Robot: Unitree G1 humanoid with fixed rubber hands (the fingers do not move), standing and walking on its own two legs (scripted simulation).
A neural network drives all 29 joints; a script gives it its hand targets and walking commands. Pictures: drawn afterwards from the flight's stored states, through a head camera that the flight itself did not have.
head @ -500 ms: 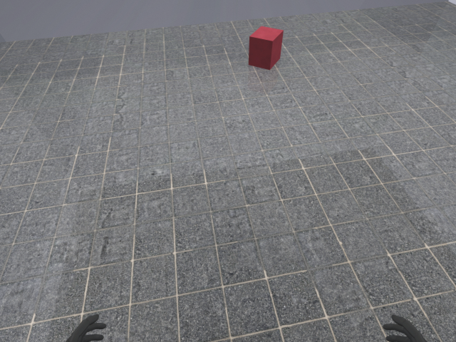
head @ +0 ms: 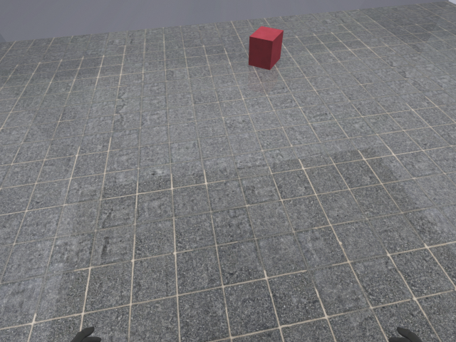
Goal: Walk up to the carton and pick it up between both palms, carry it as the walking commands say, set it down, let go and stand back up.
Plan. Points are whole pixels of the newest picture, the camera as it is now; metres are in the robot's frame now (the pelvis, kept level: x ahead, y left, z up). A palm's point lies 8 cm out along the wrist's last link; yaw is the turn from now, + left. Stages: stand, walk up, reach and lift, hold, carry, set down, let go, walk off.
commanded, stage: stand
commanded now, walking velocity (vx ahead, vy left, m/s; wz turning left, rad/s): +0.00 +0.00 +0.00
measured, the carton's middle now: (265, 48) +2.53 -0.27 -0.65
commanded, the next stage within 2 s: walk up in 0.58 s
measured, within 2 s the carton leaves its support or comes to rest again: neither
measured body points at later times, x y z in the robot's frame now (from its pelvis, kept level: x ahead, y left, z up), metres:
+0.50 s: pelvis +0.01 +0.00 +0.00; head +0.01 +0.00 +0.45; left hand +0.11 +0.32 -0.11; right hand +0.11 -0.32 -0.11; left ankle +0.01 +0.12 -0.75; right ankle +0.01 -0.12 -0.75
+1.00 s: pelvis +0.05 -0.01 +0.00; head +0.06 -0.01 +0.45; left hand +0.18 +0.26 -0.12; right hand +0.04 -0.30 -0.14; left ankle +0.01 +0.13 -0.75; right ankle +0.07 -0.16 -0.70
